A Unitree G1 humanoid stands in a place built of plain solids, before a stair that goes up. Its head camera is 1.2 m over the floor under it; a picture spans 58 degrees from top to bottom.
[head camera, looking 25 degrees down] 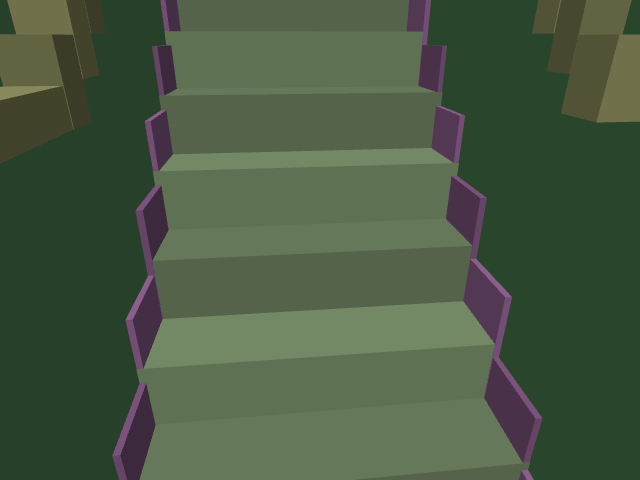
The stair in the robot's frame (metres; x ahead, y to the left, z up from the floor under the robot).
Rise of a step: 0.20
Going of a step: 0.23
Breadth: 1.02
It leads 6 degrees to the left of straight ahead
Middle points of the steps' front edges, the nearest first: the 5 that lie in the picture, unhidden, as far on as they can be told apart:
0.94 -0.02 0.41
1.17 0.01 0.61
1.39 0.03 0.82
1.62 0.05 1.02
1.84 0.08 1.22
